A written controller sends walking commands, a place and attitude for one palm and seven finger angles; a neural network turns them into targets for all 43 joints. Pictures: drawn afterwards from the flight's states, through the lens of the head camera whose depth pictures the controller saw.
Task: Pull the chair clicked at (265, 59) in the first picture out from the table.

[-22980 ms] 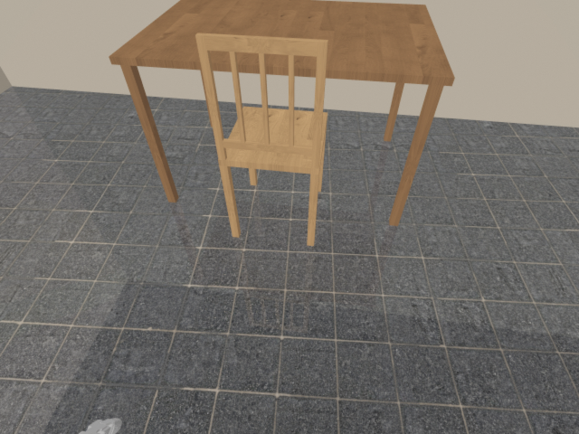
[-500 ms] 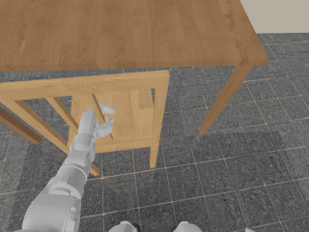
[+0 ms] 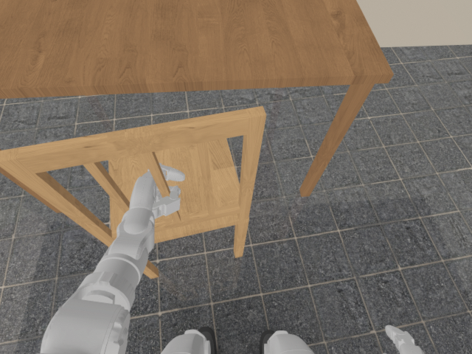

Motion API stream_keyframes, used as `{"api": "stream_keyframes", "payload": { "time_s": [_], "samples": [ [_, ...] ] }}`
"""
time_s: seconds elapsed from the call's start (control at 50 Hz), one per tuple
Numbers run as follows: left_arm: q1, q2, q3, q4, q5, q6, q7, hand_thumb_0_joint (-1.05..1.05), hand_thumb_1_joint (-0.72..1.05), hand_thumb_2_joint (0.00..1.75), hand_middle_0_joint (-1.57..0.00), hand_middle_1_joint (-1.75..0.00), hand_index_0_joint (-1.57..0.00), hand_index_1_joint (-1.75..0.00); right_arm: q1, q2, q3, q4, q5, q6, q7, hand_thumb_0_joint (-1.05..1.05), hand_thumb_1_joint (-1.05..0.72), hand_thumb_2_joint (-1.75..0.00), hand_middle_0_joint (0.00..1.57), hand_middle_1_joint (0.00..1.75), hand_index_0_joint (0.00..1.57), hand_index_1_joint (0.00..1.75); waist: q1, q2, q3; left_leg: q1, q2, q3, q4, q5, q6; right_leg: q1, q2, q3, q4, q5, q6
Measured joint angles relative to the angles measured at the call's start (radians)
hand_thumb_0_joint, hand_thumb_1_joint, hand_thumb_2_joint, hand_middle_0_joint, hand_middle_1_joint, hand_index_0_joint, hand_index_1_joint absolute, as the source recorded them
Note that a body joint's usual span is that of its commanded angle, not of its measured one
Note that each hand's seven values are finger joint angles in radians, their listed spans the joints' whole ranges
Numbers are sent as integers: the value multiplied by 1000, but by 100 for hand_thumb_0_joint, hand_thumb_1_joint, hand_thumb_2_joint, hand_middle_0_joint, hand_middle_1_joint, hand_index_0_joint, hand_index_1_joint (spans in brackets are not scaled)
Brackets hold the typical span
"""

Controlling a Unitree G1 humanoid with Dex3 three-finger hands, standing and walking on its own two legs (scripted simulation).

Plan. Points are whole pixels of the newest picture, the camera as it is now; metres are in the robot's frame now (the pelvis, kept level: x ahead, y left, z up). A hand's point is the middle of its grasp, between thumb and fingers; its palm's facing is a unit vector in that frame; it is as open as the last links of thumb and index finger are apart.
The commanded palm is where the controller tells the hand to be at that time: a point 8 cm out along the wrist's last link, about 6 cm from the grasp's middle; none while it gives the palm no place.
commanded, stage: step backward, pulling the chair out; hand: left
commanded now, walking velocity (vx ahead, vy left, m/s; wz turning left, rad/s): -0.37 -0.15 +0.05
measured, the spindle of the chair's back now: (165, 192) +0.41 +0.14 -0.07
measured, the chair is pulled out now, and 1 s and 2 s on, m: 0.11 0.31 0.49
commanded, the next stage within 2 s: none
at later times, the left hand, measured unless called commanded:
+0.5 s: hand (175, 248) +0.29 +0.11 -0.06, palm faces -0.01 -0.99 -0.17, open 5.0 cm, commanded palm +0.28 +0.16 -0.06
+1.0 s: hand (173, 311) +0.19 +0.10 -0.06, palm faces +0.05 -0.98 -0.19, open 5.0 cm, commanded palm +0.18 +0.16 -0.06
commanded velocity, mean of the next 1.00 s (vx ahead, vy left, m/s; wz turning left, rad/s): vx -0.38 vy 0.00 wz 0.04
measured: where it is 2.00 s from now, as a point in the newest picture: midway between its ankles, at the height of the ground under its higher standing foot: outside the picture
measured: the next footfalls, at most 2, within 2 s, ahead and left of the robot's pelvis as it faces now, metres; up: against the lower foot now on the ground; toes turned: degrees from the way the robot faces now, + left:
left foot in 0.44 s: -0.08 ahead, +0.13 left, +0.00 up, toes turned +0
left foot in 1.08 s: -0.24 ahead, +0.14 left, +0.00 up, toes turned +5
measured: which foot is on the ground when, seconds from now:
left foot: down 0.00-0.24, up 0.26-0.42, down 0.44-0.82, up 0.84-1.00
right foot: down 0.00-1.00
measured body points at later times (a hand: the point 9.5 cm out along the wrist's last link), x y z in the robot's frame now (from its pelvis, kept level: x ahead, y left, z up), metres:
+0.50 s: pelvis -0.09 +0.00 +0.00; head +0.02 -0.03 +0.43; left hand +0.29 +0.16 -0.04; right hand +0.00 -0.29 -0.14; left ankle -0.12 +0.13 -0.73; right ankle -0.03 -0.13 -0.73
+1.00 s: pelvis -0.19 -0.02 +0.00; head -0.09 -0.05 +0.43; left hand +0.18 +0.15 -0.04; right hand -0.10 -0.29 -0.15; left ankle -0.23 +0.12 -0.70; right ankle -0.07 -0.13 -0.73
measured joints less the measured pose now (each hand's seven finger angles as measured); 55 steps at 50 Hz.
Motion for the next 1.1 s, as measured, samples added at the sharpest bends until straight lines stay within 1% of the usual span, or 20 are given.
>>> {"api": "stream_keyframes", "payload": {
  "time_s": [0.1,0.14,0.18,0.24,0.26,0.34,0.42,0.46,0.5,0.54,0.64,0.7,0.76,0.8,0.84,0.9,0.94,1.04,1.08,1.1],
  "samples": [
    [9,2,4,17,-10,-5,2,3,77,81,-29,-113,-50,-145,-9,43,10,-9,-23,-34,22,0,-90,-90,20,30,20,30,19,-10,10,12,1,15,-5,21,-2,3,11,3,135,-173,-17],
    [11,-1,19,30,-17,-13,2,3,77,82,-29,-112,-50,-145,-10,60,22,-1,-26,-52,29,0,-90,-90,20,30,20,30,28,2,19,9,10,15,2,27,-8,37,16,-4,109,-154,-20],
    [9,-1,33,41,-22,-23,2,3,76,83,-31,-112,-50,-145,-14,74,34,15,-23,-68,35,0,-90,-89,20,30,20,30,37,22,34,0,26,10,25,27,-19,66,27,-12,55,-60,-27],
    [9,-9,53,58,-35,-39,-3,3,76,83,-32,-110,-50,-145,-19,81,42,44,-9,-79,34,0,-90,-89,20,30,20,30,31,79,59,-12,61,-25,38,39,-39,82,65,-42,19,-34,-51],
    [12,-10,53,59,-31,-41,-2,3,75,83,-32,-110,-50,-145,-14,81,41,54,-3,-82,32,0,-90,-89,21,30,20,30,31,84,59,-17,58,-41,63,-9,-50,79,68,-45,14,-32,-56],
    [18,-32,50,65,-22,-41,1,3,75,83,-32,-110,-50,-145,3,53,35,96,3,-94,26,0,-90,-89,21,30,20,30,34,75,39,-19,-1,-110,246,-202,-73,51,43,-39,-2,-8,-59],
    [-1,-60,29,60,-8,-23,3,3,75,82,-31,-111,-50,-145,14,0,24,122,6,-110,14,1,-90,-89,21,30,20,30,16,73,19,73,1,-135,151,-175,-78,14,-1,-57,-12,17,-40],
    [-24,-72,7,55,-4,-11,6,3,75,82,-31,-112,-50,-145,14,-27,15,124,8,-113,4,1,-90,-89,21,30,20,30,8,80,18,133,18,-139,28,-125,-84,-10,-17,-73,0,22,-26],
    [-57,-65,-13,51,-4,0,7,3,75,82,-30,-113,-50,-145,-7,-28,2,124,9,-108,-3,1,-90,-89,20,30,20,30,13,50,44,141,-5,-123,-17,-122,-79,-25,-41,-60,-3,57,-26],
    [-78,-52,-23,48,-3,6,8,2,75,81,-29,-114,-50,-145,-21,-23,-2,102,6,-104,-3,1,-90,-89,20,30,20,30,21,25,69,137,-12,-103,-23,-83,-67,-27,-45,-40,-25,94,-18],
    [-65,-12,-21,28,11,10,2,2,75,81,-28,-117,-50,-145,-17,25,-1,34,-11,-83,13,1,-90,-89,20,30,20,30,8,-18,71,115,-10,-74,1,-71,-59,-44,-39,-14,-35,124,-8],
    [-22,4,-9,8,15,6,1,2,76,81,-28,-117,-50,-145,7,68,10,14,-25,-70,28,0,-90,-89,20,30,20,30,4,-32,57,111,-2,-68,27,-77,-64,-32,-25,-3,39,47,-16],
    [3,3,12,10,7,-8,-1,2,76,81,-29,-117,-50,-145,23,94,22,20,-33,-67,43,0,-90,-89,20,30,20,30,17,-1,57,100,29,-74,48,-79,-78,-20,5,-13,51,0,-26],
    [6,-1,25,17,2,-18,0,2,75,82,-30,-117,-50,-145,27,104,29,37,-28,-69,50,0,-90,-89,20,30,20,30,24,24,72,94,48,-89,67,-79,-92,-5,21,-32,21,80,-39],
    [6,-5,39,32,-5,-28,1,2,75,82,-31,-116,-50,-145,23,104,32,58,-15,-70,49,0,-90,-89,21,30,20,30,19,46,75,70,56,-105,102,-115,-98,-9,31,-49,14,82,-57],
    [-14,-21,49,59,-10,-32,5,2,75,83,-31,-115,-50,-145,10,82,24,91,-3,-79,43,1,-90,-89,21,30,20,30,17,47,73,10,11,-125,301,-284,-91,-30,11,-55,1,95,-67],
    [-28,-35,50,69,-5,-27,10,3,75,83,-31,-115,-50,-145,2,58,21,108,-6,-88,39,1,-90,-89,21,30,20,30,15,41,72,5,-9,-122,370,-307,-88,-39,-9,-57,-20,121,-63],
    [-53,-62,13,66,9,-5,17,3,75,82,-30,-116,-50,-145,-6,-8,14,117,1,-108,23,1,-90,-89,21,30,20,30,-1,33,49,122,3,-101,178,-288,-84,-76,-52,-79,-56,175,-46],
    [-66,-70,-13,54,11,8,20,2,75,82,-29,-118,-50,-145,-6,-32,9,111,5,-113,12,1,-90,-89,20,30,20,30,-6,36,40,186,20,-84,39,-214,-78,-99,-63,-90,-60,195,-35],
    [-73,-66,-28,45,13,12,20,2,75,82,-28,-118,-50,-145,-14,-31,5,111,6,-112,7,1,-90,-89,20,30,20,30,-6,13,49,193,5,-74,7,-160,-80,-105,-80,-82,-60,205,-29]
  ]
}}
